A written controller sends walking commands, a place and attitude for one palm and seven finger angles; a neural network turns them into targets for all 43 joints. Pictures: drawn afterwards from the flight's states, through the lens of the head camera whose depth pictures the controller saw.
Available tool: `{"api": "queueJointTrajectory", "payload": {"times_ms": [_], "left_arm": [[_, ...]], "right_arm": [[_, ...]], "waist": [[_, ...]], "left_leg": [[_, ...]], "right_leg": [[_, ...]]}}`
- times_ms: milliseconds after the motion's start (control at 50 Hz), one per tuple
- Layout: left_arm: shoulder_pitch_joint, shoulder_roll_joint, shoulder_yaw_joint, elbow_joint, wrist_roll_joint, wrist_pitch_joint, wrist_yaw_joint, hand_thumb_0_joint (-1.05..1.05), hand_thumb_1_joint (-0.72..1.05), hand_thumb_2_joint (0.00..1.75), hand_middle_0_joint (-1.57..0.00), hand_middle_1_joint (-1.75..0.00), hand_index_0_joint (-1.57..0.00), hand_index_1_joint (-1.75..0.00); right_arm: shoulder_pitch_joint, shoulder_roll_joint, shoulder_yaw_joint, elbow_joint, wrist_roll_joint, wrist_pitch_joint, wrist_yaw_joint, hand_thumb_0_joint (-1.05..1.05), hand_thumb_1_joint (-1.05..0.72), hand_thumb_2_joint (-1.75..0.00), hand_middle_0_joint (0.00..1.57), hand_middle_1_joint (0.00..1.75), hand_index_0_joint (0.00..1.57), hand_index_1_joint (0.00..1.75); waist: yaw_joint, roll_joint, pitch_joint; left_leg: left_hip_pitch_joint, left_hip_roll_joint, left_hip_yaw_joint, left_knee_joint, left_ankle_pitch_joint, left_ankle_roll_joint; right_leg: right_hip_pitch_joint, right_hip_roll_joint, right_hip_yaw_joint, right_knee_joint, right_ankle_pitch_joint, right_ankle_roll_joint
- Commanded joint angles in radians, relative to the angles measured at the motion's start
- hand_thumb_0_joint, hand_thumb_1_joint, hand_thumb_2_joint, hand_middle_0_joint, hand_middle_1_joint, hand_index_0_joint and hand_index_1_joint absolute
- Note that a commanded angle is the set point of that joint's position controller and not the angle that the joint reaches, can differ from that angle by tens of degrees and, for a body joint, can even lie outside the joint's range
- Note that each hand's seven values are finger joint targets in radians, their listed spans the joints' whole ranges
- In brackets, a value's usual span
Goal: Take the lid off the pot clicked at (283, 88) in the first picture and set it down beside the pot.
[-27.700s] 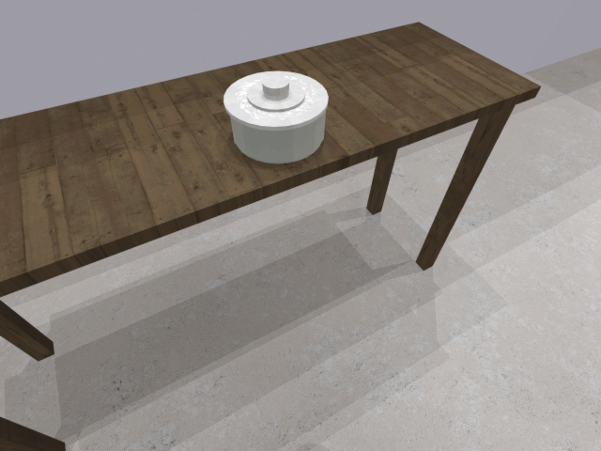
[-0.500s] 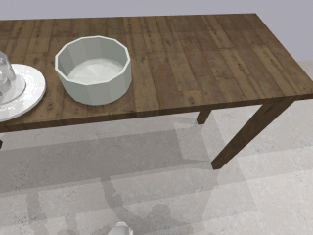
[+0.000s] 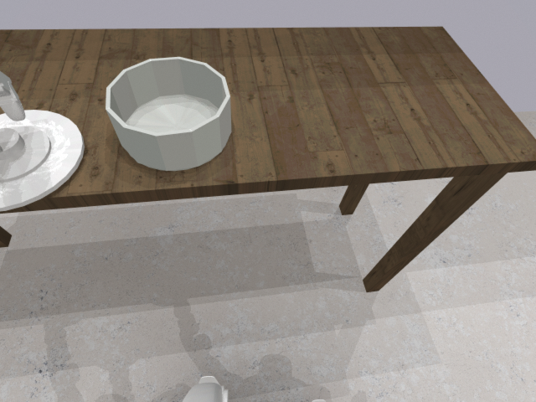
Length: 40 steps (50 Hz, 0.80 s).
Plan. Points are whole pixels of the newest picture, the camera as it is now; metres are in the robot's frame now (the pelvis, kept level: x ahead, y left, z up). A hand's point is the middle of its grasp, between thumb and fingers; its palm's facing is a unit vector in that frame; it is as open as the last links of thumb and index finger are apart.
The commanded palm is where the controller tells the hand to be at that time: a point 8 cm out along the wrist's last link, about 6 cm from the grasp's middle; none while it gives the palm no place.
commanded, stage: open the fingers wide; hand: left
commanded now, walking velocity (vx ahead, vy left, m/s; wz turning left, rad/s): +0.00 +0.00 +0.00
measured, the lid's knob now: (2, 143) +0.47 +0.38 +0.10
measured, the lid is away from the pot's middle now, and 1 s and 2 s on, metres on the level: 0.24 0.24 0.24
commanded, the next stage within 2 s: raise the empty hand in 0.46 s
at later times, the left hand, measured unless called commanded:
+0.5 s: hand out of the picture +0.46 +0.36 +0.14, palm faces -0.38 -0.14 -0.91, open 11.0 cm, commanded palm +0.48 +0.37 +0.20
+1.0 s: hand out of the picture +0.46 +0.37 +0.18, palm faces -0.33 -0.13 -0.93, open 11.0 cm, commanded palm +0.48 +0.37 +0.25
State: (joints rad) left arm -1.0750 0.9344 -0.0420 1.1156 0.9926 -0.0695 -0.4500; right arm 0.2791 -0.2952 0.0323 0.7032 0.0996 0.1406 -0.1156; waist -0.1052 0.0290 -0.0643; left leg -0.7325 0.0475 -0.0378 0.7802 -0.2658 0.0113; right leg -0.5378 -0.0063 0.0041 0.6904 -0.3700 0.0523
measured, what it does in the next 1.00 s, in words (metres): stands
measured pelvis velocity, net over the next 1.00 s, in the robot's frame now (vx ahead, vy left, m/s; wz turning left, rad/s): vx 0.01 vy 0.00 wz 0.00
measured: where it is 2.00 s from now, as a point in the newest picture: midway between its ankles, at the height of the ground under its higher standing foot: outside the picture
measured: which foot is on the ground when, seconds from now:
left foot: down 0.00-1.00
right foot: down 0.00-1.00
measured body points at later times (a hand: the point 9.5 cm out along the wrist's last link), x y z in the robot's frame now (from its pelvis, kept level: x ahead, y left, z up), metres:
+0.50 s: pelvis +0.01 +0.00 +0.00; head +0.09 +0.02 +0.44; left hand +0.48 +0.37 +0.19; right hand +0.04 -0.28 -0.12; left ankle +0.06 +0.11 -0.71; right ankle -0.02 -0.17 -0.71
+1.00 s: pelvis +0.01 +0.00 +0.00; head +0.08 +0.01 +0.45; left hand +0.47 +0.37 +0.24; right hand +0.07 -0.28 -0.11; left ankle +0.06 +0.11 -0.71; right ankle -0.02 -0.17 -0.71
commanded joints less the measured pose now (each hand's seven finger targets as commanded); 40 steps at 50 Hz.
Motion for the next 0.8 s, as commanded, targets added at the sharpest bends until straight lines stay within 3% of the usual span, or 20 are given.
{"api": "queueJointTrajectory", "payload": {"times_ms": [0, 40, 100, 160, 180, 200, 220, 260, 280, 340, 380, 400, 440, 480, 500, 540, 640, 700, 760, 780], "left_arm": [[-0.457, 0.320, 0.097, -0.221, 0.006, 0.002, 0.032, 0.00, 0.06, 0.80, -0.46, -0.83, -0.45, -0.83], [-0.475, 0.305, 0.087, -0.230, 0.002, -0.003, 0.030, 0.00, 0.02, 0.79, -0.45, -0.81, -0.44, -0.80], [-0.465, 0.371, 0.148, -0.232, 0.001, -0.016, 0.036, 0.00, -0.04, 0.79, -0.42, -0.77, -0.42, -0.77], [-0.430, 0.335, 0.126, -0.185, 0.008, -0.008, 0.039, 0.00, -0.08, 0.78, -0.41, -0.75, -0.41, -0.75], [-0.432, 0.321, 0.116, -0.235, 0.005, -0.017, 0.040, 0.00, -0.08, 0.78, -0.41, -0.74, -0.41, -0.74], [-0.419, 0.352, 0.146, -0.211, 0.023, -0.011, 0.049, 0.00, -0.08, 0.79, -0.41, -0.74, -0.41, -0.74], [-0.396, 0.319, 0.123, -0.196, 0.024, -0.007, 0.048, 0.00, -0.08, 0.79, -0.41, -0.74, -0.41, -0.74], [-0.389, 0.312, 0.122, -0.188, 0.016, 0.000, 0.043, 0.00, -0.09, 0.80, -0.42, -0.73, -0.42, -0.73], [-0.382, 0.276, 0.101, -0.223, 0.001, -0.005, 0.037, 0.00, -0.09, 0.81, -0.42, -0.72, -0.42, -0.72], [-0.386, 0.356, 0.161, -0.212, 0.010, -0.001, 0.040, 0.00, -0.10, 0.82, -0.43, -0.70, -0.43, -0.70], [-0.372, 0.356, 0.162, -0.206, -0.003, -0.007, 0.036, 0.00, -0.10, 0.83, -0.44, -0.69, -0.44, -0.69], [-0.388, 0.379, 0.171, -0.182, 0.012, -0.001, 0.040, 0.00, -0.10, 0.84, -0.44, -0.69, -0.44, -0.69], [-0.384, 0.368, 0.157, -0.174, 0.017, 0.000, 0.042, 0.00, -0.11, 0.84, -0.44, -0.68, -0.44, -0.68], [-0.398, 0.325, 0.124, -0.236, 0.011, -0.010, 0.038, 0.00, -0.11, 0.85, -0.44, -0.68, -0.44, -0.68], [-0.412, 0.362, 0.152, -0.238, 0.020, -0.009, 0.043, 0.00, -0.11, 0.85, -0.45, -0.68, -0.45, -0.68], [-0.406, 0.293, 0.104, -0.232, 0.008, -0.006, 0.035, 0.00, -0.11, 0.85, -0.45, -0.68, -0.45, -0.68], [-0.461, 0.379, 0.165, -0.309, -0.007, -0.011, 0.025, 0.00, -0.11, 0.85, -0.45, -0.68, -0.45, -0.68], [-0.441, 0.397, 0.181, -0.285, -0.002, -0.008, 0.021, 0.00, -0.11, 0.85, -0.45, -0.68, -0.45, -0.68], [-0.410, 0.331, 0.130, -0.227, -0.002, 0.015, 0.011, 0.00, -0.11, 0.85, -0.45, -0.68, -0.45, -0.68], [-0.409, 0.316, 0.116, -0.259, -0.007, 0.011, 0.005, 0.00, -0.11, 0.85, -0.45, -0.68, -0.45, -0.68]], "right_arm": [[0.082, -0.189, -0.064, -0.067, -0.005, -0.004, -0.015, 0.00, -0.90, -0.90, 0.20, 0.30, 0.20, 0.30], [0.089, -0.188, -0.066, -0.067, -0.003, -0.004, -0.017, 0.00, -0.90, -0.90, 0.20, 0.30, 0.20, 0.30], [0.097, -0.190, -0.067, -0.068, -0.005, -0.005, -0.022, 0.00, -0.90, -0.90, 0.20, 0.30, 0.20, 0.30], [0.107, -0.188, -0.068, -0.068, -0.002, -0.001, -0.016, 0.00, -0.90, -0.90, 0.20, 0.30, 0.20, 0.30], [0.100, -0.184, -0.064, -0.071, -0.001, -0.002, -0.014, 0.00, -0.90, -0.90, 0.20, 0.30, 0.20, 0.30], [0.110, -0.188, -0.071, -0.070, -0.006, 0.003, -0.011, 0.00, -0.90, -0.90, 0.20, 0.30, 0.20, 0.30], [0.110, -0.183, -0.071, -0.076, -0.004, 0.007, -0.009, 0.00, -0.90, -0.90, 0.20, 0.30, 0.20, 0.30], [0.111, -0.185, -0.074, -0.077, -0.003, 0.013, -0.005, 0.00, -0.90, -0.90, 0.20, 0.30, 0.20, 0.30], [0.105, -0.180, -0.071, -0.083, -0.001, 0.011, -0.005, 0.00, -0.90, -0.90, 0.20, 0.30, 0.20, 0.30], [0.112, -0.185, -0.077, -0.087, -0.003, 0.022, -0.003, 0.00, -0.90, -0.90, 0.20, 0.30, 0.20, 0.30], [0.106, -0.183, -0.069, -0.090, 0.001, 0.021, -0.006, 0.00, -0.90, -0.90, 0.20, 0.30, 0.20, 0.30], [0.106, -0.187, -0.073, -0.085, 0.000, 0.026, -0.006, 0.00, -0.90, -0.90, 0.20, 0.30, 0.20, 0.30], [0.107, -0.184, -0.070, -0.089, 0.002, 0.028, -0.006, 0.00, -0.90, -0.90, 0.20, 0.30, 0.20, 0.30], [0.101, -0.178, -0.071, -0.093, 0.002, 0.021, -0.005, 0.00, -0.90, -0.90, 0.20, 0.30, 0.20, 0.30], [0.105, -0.184, -0.075, -0.084, -0.002, 0.025, -0.004, 0.00, -0.90, -0.90, 0.20, 0.30, 0.20, 0.30], [0.109, -0.179, -0.077, -0.086, 0.000, 0.023, -0.003, 0.00, -0.90, -0.90, 0.20, 0.30, 0.20, 0.30], [0.095, -0.180, -0.074, -0.092, 0.000, 0.017, -0.007, 0.00, -0.90, -0.90, 0.20, 0.30, 0.20, 0.30], [0.088, -0.179, -0.069, -0.089, -0.002, 0.015, -0.006, 0.00, -0.90, -0.90, 0.20, 0.30, 0.20, 0.30], [0.084, -0.178, -0.070, -0.093, 0.003, 0.020, 0.002, 0.00, -0.90, -0.90, 0.20, 0.30, 0.20, 0.30], [0.074, -0.176, -0.064, -0.097, 0.006, 0.018, 0.003, 0.00, -0.90, -0.90, 0.20, 0.30, 0.20, 0.30]], "waist": [[-0.003, 0.177, -0.403], [-0.014, 0.163, -0.407], [-0.006, 0.169, -0.447], [-0.009, 0.156, -0.390], [0.005, 0.178, -0.419], [0.004, 0.180, -0.429], [-0.002, 0.178, -0.407], [-0.004, 0.150, -0.388], [0.003, 0.146, -0.409], [0.000, 0.131, -0.424], [0.007, 0.103, -0.420], [-0.002, 0.117, -0.401], [-0.006, 0.109, -0.379], [-0.001, 0.157, -0.409], [-0.003, 0.176, -0.430], [-0.017, 0.171, -0.402], [-0.002, 0.209, -0.474], [0.004, 0.214, -0.468], [-0.004, 0.150, -0.385], [0.007, 0.162, -0.413]], "left_leg": [[0.479, -0.051, 0.038, -0.086, 0.129, 0.042], [0.492, -0.051, 0.032, -0.084, 0.142, 0.045], [0.505, -0.051, 0.032, -0.073, 0.181, 0.047], [0.471, -0.053, 0.030, -0.080, 0.177, 0.044], [0.509, -0.048, 0.034, -0.079, 0.230, 0.044], [0.523, -0.044, 0.026, -0.072, 0.247, 0.041], [0.510, -0.050, 0.029, -0.070, 0.244, 0.042], [0.489, -0.051, 0.031, -0.077, 0.226, 0.043], [0.520, -0.049, 0.037, -0.075, 0.278, 0.047], [0.500, -0.055, 0.037, -0.070, 0.257, 0.049], [0.480, -0.058, 0.049, -0.074, 0.260, 0.054], [0.463, -0.059, 0.050, -0.074, 0.225, 0.051], [0.447, -0.060, 0.048, -0.078, 0.216, 0.051], [0.508, -0.053, 0.051, -0.073, 0.264, 0.051], [0.526, -0.047, 0.043, -0.066, 0.278, 0.048], [0.538, -0.047, 0.036, -0.066, 0.290, 0.049], [0.570, -0.050, 0.034, -0.061, 0.324, 0.052], [0.572, -0.048, 0.033, -0.054, 0.363, 0.048], [0.518, -0.051, 0.038, -0.073, 0.296, 0.049], [0.547, -0.047, 0.045, -0.072, 0.347, 0.050]], "right_leg": [[-0.090, 0.076, -0.069, -0.095, 0.133, -0.084], [-0.100, 0.077, -0.073, -0.100, 0.143, -0.083], [-0.084, 0.079, -0.070, -0.091, 0.165, -0.080], [-0.104, 0.082, -0.076, -0.094, 0.159, -0.084], [-0.096, 0.084, -0.079, -0.085, 0.171, -0.086], [-0.114, 0.084, -0.077, -0.085, 0.170, -0.085], [-0.120, 0.086, -0.075, -0.091, 0.176, -0.087], [-0.106, 0.085, -0.076, -0.096, 0.180, -0.087], [-0.095, 0.087, -0.081, -0.087, 0.196, -0.086], [-0.072, 0.085, -0.072, -0.094, 0.215, -0.083], [-0.039, 0.086, -0.073, -0.089, 0.231, -0.081], [-0.056, 0.083, -0.067, -0.095, 0.215, -0.079], [-0.061, 0.084, -0.069, -0.097, 0.211, -0.081], [-0.076, 0.086, -0.075, -0.091, 0.210, -0.082], [-0.087, 0.084, -0.067, -0.093, 0.214, -0.081], [-0.116, 0.086, -0.074, -0.101, 0.209, -0.082], [-0.067, 0.082, -0.068, -0.102, 0.238, -0.080], [-0.066, 0.084, -0.072, -0.097, 0.247, -0.079], [-0.070, 0.084, -0.079, -0.111, 0.225, -0.081], [-0.053, 0.084, -0.082, -0.102, 0.242, -0.082]]}}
